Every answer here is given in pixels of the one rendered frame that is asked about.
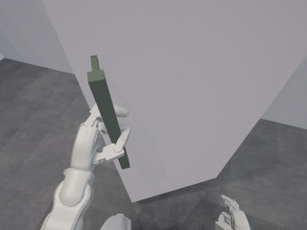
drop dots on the handle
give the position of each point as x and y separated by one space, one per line
97 83

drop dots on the robot left forearm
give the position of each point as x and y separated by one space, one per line
72 197

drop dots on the left robot thigh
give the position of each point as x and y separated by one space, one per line
118 222

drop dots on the robot left hand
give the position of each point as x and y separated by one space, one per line
84 153

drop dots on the robot right hand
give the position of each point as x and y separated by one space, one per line
237 219

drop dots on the fridge door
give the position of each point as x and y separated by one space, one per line
195 76

